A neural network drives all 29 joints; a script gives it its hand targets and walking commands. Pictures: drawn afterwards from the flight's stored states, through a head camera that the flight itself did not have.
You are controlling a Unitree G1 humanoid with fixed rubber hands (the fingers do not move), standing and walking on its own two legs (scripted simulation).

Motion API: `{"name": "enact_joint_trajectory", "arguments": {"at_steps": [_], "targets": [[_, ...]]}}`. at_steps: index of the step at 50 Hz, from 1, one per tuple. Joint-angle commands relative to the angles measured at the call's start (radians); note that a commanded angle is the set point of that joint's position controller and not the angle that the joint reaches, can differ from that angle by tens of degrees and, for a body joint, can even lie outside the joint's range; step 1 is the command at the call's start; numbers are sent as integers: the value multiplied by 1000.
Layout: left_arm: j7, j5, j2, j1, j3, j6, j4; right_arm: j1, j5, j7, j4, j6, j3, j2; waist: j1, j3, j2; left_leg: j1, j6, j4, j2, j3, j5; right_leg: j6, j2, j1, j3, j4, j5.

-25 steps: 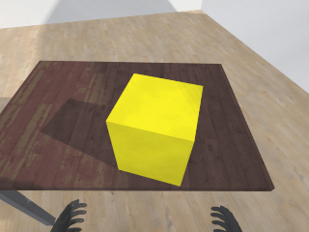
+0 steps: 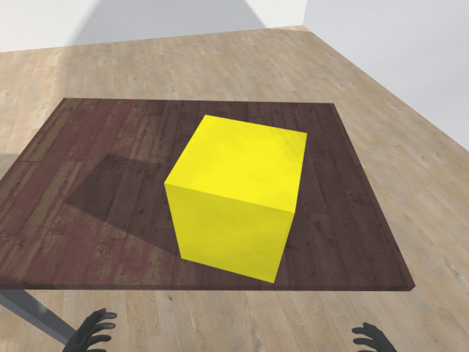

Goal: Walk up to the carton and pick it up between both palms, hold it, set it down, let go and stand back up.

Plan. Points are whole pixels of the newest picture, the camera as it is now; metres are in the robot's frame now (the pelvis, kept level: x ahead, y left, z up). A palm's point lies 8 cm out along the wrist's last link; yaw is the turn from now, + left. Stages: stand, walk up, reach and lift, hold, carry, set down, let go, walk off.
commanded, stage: stand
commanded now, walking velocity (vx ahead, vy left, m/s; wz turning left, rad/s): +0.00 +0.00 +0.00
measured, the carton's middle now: (239, 200) +0.43 -0.03 +0.01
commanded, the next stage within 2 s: none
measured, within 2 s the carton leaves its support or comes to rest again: neither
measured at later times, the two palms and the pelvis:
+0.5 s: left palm out of the picture +0.14 +0.26 -0.06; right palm out of the picture +0.12 -0.28 -0.08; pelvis -0.01 +0.00 +0.00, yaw +0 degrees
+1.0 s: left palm out of the picture +0.14 +0.27 -0.06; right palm out of the picture +0.11 -0.28 -0.08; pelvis -0.01 +0.00 +0.00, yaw +0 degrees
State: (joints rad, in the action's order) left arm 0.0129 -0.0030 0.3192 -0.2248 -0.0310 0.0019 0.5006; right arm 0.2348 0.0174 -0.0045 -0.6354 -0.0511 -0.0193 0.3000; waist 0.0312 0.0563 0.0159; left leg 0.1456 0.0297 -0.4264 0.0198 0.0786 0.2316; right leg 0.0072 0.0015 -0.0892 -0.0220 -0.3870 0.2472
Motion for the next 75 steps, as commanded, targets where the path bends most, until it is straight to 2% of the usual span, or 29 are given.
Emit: {"name": "enact_joint_trajectory", "arguments": {"at_steps": [1,2,3,6,8,10,13,14,16,17,18,25,26,30,31,33,34,37,38,44,47,50,52,57,60,64,66,67,75], "targets": [[-15,34,201,-9,112,-55,-14,-13,12,-6,34,-3,-65,186,-34,-106,-10,3,-78,-6,53,14,-145,-23,-99,-25,81,18,-158],[-14,36,211,5,113,-58,-12,-16,10,-9,30,0,-65,190,-25,-104,-25,0,-76,-8,59,16,-131,-26,-99,-38,87,21,-147],[-11,28,203,3,109,-56,-12,-7,7,-10,26,-1,-67,211,-31,-103,7,12,-81,-11,56,16,-115,-29,-100,-35,91,24,-137],[-11,29,233,-8,109,-60,-3,-16,8,-14,27,3,-64,221,-28,-83,-5,19,-77,4,60,22,-101,-31,-97,-53,90,18,-111],[-9,28,231,-12,108,-58,-2,-14,6,-14,23,1,-66,233,-30,-65,19,34,-77,9,58,25,-102,-30,-94,-61,90,21,-100],[-10,23,232,-26,106,-58,8,-16,5,-17,20,-1,-67,242,-36,-67,-1,32,-80,14,59,33,-81,-34,-91,-59,86,20,-75],[-8,26,231,-24,104,-60,3,-22,2,-19,22,2,-69,252,-35,-47,18,39,-76,13,63,28,-76,-34,-95,-75,96,24,-68],[-8,22,233,-25,104,-60,8,-15,2,-19,18,0,-68,250,-35,-54,7,39,-78,13,64,36,-69,-37,-95,-70,100,24,-66],[-11,25,250,-23,107,-63,11,-15,0,-20,19,4,-67,237,-28,-53,-18,29,-71,15,66,34,-78,-38,-92,-79,95,18,-68],[-10,20,230,-27,101,-63,9,-21,-1,-18,17,2,-68,248,-31,-49,18,34,-77,5,64,30,-85,-37,-95,-83,102,25,-73],[-10,22,241,-27,104,-66,10,-16,-4,-18,16,4,-65,243,-29,-50,3,38,-74,8,65,36,-83,-35,-91,-75,96,20,-68],[-10,22,247,-24,106,-63,19,-25,-5,-16,17,5,-66,247,-24,-72,-1,30,-76,0,72,36,-111,-39,-98,-65,96,5,-119],[-10,20,251,-31,106,-62,24,-30,-4,-18,21,2,-65,245,-26,-59,18,28,-76,2,71,37,-111,-38,-98,-76,100,7,-111],[-13,19,242,-25,102,-63,28,-14,-8,-17,13,2,-65,249,-20,-82,-1,13,-71,-1,71,36,-141,-41,-103,-62,94,1,-140],[-12,17,245,-28,105,-63,31,-24,-8,-16,10,3,-68,259,-29,-72,-1,29,-75,1,73,35,-132,-40,-101,-60,97,-1,-133],[-13,23,246,-18,104,-65,32,-29,-8,-15,19,1,-65,245,-19,-70,8,18,-72,-3,77,37,-146,-39,-102,-69,97,0,-141],[-12,19,240,-34,104,-65,35,-17,-11,-14,11,2,-65,255,-26,-79,22,23,-77,-2,77,39,-152,-40,-102,-53,98,-2,-146],[-12,18,237,-33,97,-64,36,-32,-11,-13,12,5,-65,251,-26,-60,2,32,-73,6,73,42,-141,-40,-98,-67,89,0,-127],[-9,17,236,-29,100,-63,33,-37,-12,-11,11,7,-66,261,-33,-57,10,50,-75,4,75,38,-129,-37,-103,-60,97,2,-125],[-12,17,244,-23,101,-63,44,-23,-13,-14,9,1,-65,249,-22,-76,20,20,-69,0,75,37,-156,-43,-104,-57,99,5,-138],[-14,20,256,-22,104,-62,53,-35,-11,-15,4,5,-62,250,-28,-59,-1,36,-71,12,77,39,-138,-42,-105,-54,92,1,-129],[-13,17,243,-12,100,-60,52,-22,-15,-11,-3,8,-62,254,-18,-63,18,30,-69,9,74,38,-129,-45,-109,-69,102,4,-127],[-14,13,239,-26,99,-63,61,-25,-14,-11,-6,4,-64,262,-25,-71,22,24,-70,12,76,40,-151,-45,-106,-62,100,3,-135],[-13,15,246,-14,100,-65,70,-37,-15,-12,-9,5,-63,249,-24,-64,3,25,-69,14,80,43,-150,-48,-111,-67,101,1,-132],[-12,15,242,-14,100,-60,78,-39,-16,-11,-18,6,-61,258,-24,-68,24,27,-70,14,82,43,-159,-45,-109,-58,97,7,-145],[-15,17,253,-8,101,-64,84,-35,-15,-11,-21,9,-62,258,-22,-64,2,25,-67,18,79,44,-140,-44,-110,-61,99,11,-123],[-14,14,249,-8,101,-62,89,-37,-15,-11,-27,7,-60,258,-23,-58,21,26,-70,17,81,43,-144,-46,-111,-63,107,15,-130],[-15,15,250,-1,99,-64,85,-36,-17,-11,-28,9,-58,253,-20,-57,2,19,-65,17,85,46,-160,-45,-113,-71,103,12,-138],[-17,15,256,2,101,-61,103,-38,-18,-9,-46,7,-57,255,-23,-57,7,23,-63,23,83,44,-165,-49,-116,-60,103,13,-144]]}}
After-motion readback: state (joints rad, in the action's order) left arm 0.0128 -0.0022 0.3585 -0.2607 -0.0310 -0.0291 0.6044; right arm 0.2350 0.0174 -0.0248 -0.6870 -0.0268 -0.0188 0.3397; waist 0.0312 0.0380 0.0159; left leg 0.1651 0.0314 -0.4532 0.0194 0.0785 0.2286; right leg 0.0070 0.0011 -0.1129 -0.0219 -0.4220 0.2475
